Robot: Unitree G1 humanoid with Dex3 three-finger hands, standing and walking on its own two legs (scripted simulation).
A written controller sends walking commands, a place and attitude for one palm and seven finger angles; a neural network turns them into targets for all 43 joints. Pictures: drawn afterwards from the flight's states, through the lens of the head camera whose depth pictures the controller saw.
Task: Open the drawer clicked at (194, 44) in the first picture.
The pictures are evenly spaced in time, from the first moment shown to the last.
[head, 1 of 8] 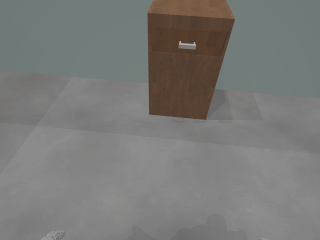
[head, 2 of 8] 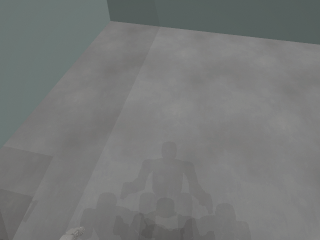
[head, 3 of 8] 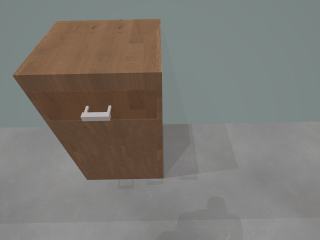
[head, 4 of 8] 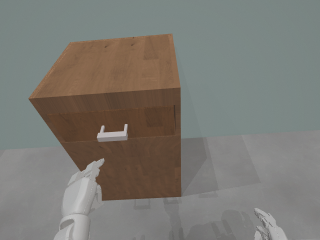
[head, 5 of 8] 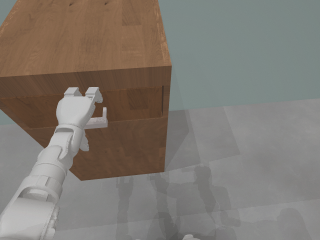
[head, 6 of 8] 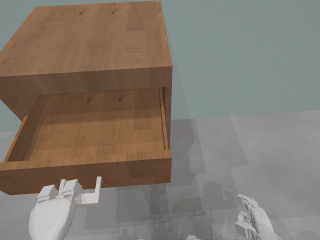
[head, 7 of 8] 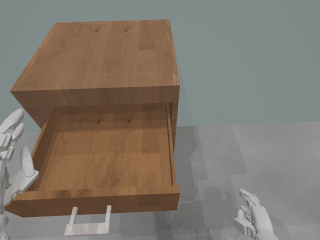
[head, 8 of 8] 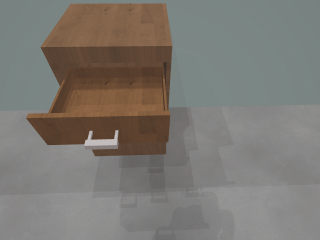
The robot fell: no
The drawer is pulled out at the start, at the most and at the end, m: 0.00 0.30 0.30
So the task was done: yes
